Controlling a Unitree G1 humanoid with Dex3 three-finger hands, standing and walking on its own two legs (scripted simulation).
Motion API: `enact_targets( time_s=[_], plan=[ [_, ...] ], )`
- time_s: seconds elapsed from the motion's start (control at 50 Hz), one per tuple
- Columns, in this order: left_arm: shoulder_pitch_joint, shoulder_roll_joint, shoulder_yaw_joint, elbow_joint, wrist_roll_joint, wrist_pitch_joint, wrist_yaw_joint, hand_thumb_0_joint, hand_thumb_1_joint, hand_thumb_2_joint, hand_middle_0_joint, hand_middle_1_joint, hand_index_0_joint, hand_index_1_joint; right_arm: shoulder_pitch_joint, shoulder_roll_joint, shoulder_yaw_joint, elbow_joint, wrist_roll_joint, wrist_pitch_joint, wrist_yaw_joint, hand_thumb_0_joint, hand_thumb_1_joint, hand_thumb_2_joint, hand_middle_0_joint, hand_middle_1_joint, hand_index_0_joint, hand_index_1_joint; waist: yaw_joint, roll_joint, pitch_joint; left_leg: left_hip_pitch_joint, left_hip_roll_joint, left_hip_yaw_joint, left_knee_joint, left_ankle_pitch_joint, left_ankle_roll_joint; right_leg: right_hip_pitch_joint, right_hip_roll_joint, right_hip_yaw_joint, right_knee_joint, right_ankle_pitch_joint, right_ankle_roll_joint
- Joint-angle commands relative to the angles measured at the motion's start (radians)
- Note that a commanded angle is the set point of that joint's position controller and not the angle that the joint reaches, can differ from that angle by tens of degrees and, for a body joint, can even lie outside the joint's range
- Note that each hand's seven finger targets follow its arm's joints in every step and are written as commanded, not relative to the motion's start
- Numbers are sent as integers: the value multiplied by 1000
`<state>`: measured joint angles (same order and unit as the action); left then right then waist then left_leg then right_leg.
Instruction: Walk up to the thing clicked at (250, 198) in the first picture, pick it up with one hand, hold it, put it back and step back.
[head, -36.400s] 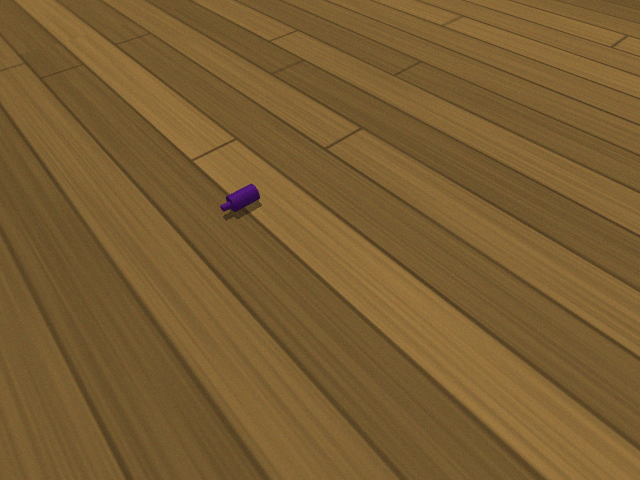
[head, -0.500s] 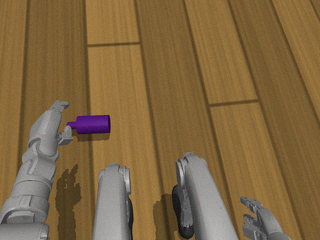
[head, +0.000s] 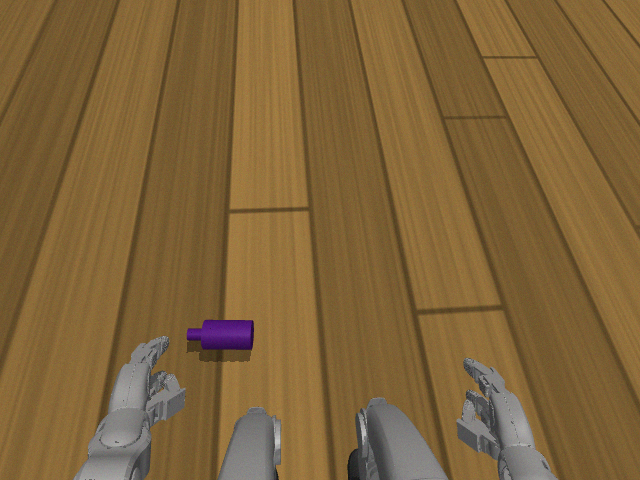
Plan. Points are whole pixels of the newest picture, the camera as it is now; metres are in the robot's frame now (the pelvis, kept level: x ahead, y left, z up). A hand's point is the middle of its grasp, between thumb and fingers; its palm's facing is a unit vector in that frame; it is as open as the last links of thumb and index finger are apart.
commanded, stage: home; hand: left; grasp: from above
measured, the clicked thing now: (220, 334) +0.49 +0.23 -0.60
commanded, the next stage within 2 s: none
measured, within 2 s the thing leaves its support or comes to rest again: neither
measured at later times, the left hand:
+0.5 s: hand (137, 421) +0.20 +0.19 +0.03, palm faces +0.07 -0.98 -0.20, open 7.4 cm
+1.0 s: hand (143, 420) +0.20 +0.18 +0.03, palm faces +0.06 -0.98 -0.20, open 7.4 cm
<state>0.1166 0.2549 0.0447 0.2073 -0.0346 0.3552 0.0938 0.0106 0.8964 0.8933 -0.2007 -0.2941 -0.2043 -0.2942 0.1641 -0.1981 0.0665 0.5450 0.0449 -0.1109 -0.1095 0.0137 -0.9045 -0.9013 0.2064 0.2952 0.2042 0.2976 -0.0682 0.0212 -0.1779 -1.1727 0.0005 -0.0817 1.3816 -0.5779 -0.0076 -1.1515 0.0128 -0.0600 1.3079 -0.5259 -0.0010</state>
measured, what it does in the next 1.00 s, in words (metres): rises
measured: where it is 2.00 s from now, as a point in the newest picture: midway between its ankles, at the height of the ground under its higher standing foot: outside the picture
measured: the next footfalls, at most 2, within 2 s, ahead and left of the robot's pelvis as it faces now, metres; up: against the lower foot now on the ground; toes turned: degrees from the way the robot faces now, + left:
none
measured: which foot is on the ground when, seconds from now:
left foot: down 0.00-1.00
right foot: down 0.00-1.00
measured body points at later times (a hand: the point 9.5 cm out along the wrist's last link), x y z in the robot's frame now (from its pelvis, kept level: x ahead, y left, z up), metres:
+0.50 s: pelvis +0.05 +0.01 +0.08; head +0.07 +0.01 +0.53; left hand +0.20 +0.24 +0.05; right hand +0.22 -0.23 +0.02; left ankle +0.04 +0.12 -0.60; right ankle +0.05 -0.12 -0.60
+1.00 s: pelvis +0.05 +0.00 +0.08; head +0.07 +0.01 +0.53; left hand +0.20 +0.24 +0.04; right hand +0.21 -0.24 +0.01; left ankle +0.04 +0.12 -0.60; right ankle +0.05 -0.12 -0.60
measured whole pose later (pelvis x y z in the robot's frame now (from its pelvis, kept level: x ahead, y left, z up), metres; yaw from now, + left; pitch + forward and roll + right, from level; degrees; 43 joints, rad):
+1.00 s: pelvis +0.05 +0.00 +0.08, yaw +1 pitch +10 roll -3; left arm 0.50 0.23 0.03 -0.12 -0.06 0.45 0.02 0.01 0.90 0.89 -0.20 -0.29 -0.20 -0.29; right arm 0.30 -0.22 0.04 0.54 0.01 -0.23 -0.17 0.02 -0.90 -0.90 0.21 0.30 0.20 0.30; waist -0.04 0.04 -0.15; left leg -0.67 0.00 -0.07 1.00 -0.51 0.00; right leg -0.65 0.01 -0.05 0.93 -0.46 0.00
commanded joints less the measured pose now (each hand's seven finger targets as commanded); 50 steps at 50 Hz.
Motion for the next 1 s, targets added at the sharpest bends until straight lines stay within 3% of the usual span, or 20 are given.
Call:
enact_targets(
  time_s=[0.0,0.04,0.16,0.24,0.4,0.46,0.74,0.98],
  plan=[
    [37,93,54,-258,-17,-18,6,0,900,899,-199,-298,-199,-297,25,-143,-58,-136,-2,-64,-45,0,-900,-900,200,300,200,300,-5,73,-259,338,-1,4,-333,156,25,314,9,21,-295,146,-19],
    [101,95,66,-315,-27,-7,5,0,900,899,-199,-298,-199,-297,45,-140,-59,-147,-7,-72,-55,0,-900,-900,200,300,200,300,-3,73,-251,397,-2,11,-367,225,24,384,12,15,-338,201,-17],
    [292,69,45,-435,-29,19,-9,0,900,899,-199,-297,-199,-297,84,-128,-65,-172,-15,-95,-75,0,-900,-900,200,300,200,300,10,64,-202,527,-3,30,-454,392,18,522,21,0,-430,332,-18],
    [361,61,36,-486,-28,36,-23,0,900,899,-199,-298,-199,-297,85,-130,-68,-186,-21,-110,-81,0,-900,-900,200,300,200,300,10,40,-134,558,-1,24,-503,390,20,549,26,-10,-476,326,-16],
    [372,64,29,-515,-19,51,-57,0,900,899,-199,-299,-199,-298,72,-142,-77,-193,-30,-144,-83,0,-901,-900,200,300,200,300,10,22,-35,567,-5,26,-552,318,26,547,22,-17,-525,261,-10],
    [365,69,36,-511,-19,46,-67,0,900,899,-199,-298,-199,-298,74,-147,-82,-183,-33,-156,-79,0,-900,-900,200,300,200,300,14,26,-62,581,-4,19,-549,359,21,566,21,-17,-511,287,-10],
    [369,73,38,-515,-10,41,-62,0,900,899,-199,-298,-199,-298,54,-144,-77,-175,-35,-169,-76,0,-901,-900,200,300,200,299,34,34,-54,583,-9,29,-550,330,24,582,15,-6,-522,276,-7],
    [374,74,39,-512,-16,38,-65,0,900,899,-199,-298,-199,-298,62,-149,-82,-169,-33,-172,-75,0,-901,-899,200,299,200,299,32,38,-66,582,-2,18,-549,356,17,577,19,-7,-502,286,-10]
  ],
)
